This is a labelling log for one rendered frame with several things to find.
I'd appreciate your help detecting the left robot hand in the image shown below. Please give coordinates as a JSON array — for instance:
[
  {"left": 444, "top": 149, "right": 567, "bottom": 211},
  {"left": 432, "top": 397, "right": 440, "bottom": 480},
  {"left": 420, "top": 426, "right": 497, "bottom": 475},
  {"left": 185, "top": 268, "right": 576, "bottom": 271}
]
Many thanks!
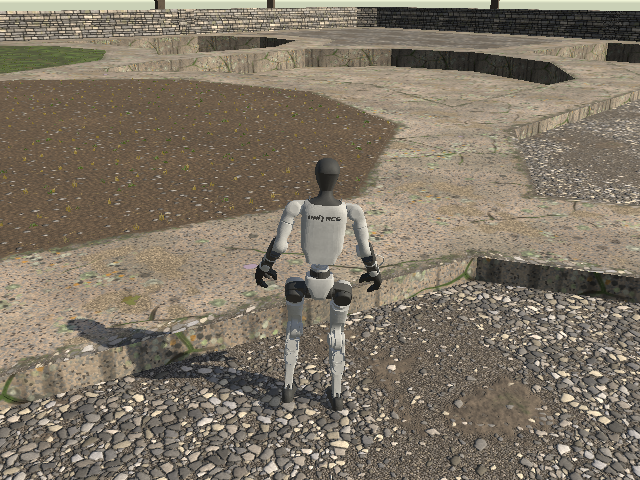
[{"left": 255, "top": 265, "right": 277, "bottom": 288}]

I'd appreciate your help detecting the left robot foot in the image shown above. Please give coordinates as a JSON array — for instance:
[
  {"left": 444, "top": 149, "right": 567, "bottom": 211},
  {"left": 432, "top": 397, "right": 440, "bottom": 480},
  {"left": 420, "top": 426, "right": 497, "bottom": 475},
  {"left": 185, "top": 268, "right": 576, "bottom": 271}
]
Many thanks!
[{"left": 282, "top": 380, "right": 297, "bottom": 403}]

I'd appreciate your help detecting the robot right forearm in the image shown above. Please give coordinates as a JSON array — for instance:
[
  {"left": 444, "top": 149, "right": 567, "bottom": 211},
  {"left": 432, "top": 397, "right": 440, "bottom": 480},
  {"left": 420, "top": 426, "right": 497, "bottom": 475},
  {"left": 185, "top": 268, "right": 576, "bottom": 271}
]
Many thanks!
[{"left": 361, "top": 242, "right": 380, "bottom": 277}]

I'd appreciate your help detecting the robot left forearm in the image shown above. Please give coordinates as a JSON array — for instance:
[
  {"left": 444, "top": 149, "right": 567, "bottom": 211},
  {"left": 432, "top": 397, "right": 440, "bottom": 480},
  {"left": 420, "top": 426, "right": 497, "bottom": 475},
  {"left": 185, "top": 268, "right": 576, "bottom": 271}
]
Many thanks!
[{"left": 259, "top": 237, "right": 281, "bottom": 272}]

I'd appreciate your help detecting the right robot shin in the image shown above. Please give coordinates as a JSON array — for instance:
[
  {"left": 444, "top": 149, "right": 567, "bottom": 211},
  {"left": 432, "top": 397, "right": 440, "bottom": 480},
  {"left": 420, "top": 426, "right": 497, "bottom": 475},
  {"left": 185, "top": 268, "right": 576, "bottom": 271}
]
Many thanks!
[{"left": 329, "top": 332, "right": 345, "bottom": 398}]

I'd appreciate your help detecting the right robot hand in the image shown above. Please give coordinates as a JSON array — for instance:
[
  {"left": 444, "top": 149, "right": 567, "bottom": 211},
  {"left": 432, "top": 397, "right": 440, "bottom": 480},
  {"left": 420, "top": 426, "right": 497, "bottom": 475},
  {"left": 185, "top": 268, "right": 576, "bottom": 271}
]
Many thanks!
[{"left": 359, "top": 272, "right": 382, "bottom": 292}]

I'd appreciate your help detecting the right robot upper arm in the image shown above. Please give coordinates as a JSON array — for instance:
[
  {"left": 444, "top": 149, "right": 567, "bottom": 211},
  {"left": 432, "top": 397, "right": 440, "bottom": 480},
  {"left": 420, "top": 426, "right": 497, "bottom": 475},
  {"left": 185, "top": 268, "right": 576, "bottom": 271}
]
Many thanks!
[{"left": 346, "top": 203, "right": 372, "bottom": 258}]

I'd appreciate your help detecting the left robot upper arm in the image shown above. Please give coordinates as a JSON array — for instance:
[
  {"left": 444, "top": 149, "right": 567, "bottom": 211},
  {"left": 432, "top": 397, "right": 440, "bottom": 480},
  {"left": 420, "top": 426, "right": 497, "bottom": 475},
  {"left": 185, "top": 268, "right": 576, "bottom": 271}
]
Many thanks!
[{"left": 272, "top": 200, "right": 305, "bottom": 254}]

